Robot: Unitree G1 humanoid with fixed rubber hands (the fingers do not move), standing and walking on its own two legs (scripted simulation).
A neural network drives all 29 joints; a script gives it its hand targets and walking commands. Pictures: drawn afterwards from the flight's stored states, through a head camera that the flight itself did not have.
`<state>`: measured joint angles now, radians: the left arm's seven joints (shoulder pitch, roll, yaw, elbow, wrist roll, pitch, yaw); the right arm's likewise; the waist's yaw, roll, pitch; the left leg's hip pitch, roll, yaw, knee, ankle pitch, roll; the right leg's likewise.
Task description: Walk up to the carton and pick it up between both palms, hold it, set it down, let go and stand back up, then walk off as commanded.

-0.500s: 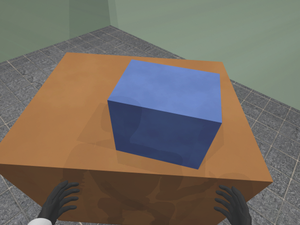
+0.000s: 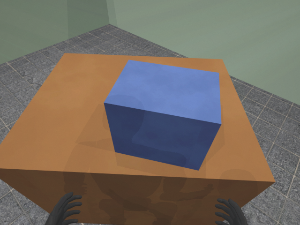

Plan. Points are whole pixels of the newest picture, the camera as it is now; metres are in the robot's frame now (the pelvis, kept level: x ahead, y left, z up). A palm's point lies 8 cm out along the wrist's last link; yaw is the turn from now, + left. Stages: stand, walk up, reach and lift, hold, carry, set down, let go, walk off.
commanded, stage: set down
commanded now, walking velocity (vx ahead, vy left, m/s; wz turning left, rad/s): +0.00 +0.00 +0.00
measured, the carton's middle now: (163, 115) +0.44 -0.01 +0.05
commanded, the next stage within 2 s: let go in 0.24 s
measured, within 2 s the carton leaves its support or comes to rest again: neither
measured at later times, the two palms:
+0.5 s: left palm (59, 224) +0.14 +0.25 -0.07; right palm out of the picture +0.15 -0.22 -0.08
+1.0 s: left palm out of the picture +0.11 +0.27 -0.09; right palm out of the picture +0.13 -0.29 -0.08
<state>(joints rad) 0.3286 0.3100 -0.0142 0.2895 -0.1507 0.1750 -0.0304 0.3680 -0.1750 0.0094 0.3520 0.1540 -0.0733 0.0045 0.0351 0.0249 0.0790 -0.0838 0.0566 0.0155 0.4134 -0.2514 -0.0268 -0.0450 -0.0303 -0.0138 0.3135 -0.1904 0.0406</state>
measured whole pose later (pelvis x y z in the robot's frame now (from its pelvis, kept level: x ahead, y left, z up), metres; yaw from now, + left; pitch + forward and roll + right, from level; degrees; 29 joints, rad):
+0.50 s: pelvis +0.01 +0.00 +0.00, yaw +0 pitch -4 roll -1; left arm 0.28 0.27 -0.02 0.41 -0.09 0.17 -0.02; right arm 0.26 -0.20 0.01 0.63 0.11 -0.20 0.03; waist 0.03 0.03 0.08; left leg -0.08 0.06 0.02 0.41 -0.26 -0.03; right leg -0.05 -0.03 -0.01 0.31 -0.20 0.04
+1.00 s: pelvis +0.00 -0.01 +0.00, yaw +0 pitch -2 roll -1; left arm 0.27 0.31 0.01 0.65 0.00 0.01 -0.01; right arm 0.24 -0.38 0.01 0.67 0.08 -0.04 0.02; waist 0.03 0.00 0.07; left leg -0.12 0.05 0.02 0.41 -0.25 -0.03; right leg -0.11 -0.04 -0.01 0.38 -0.23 0.04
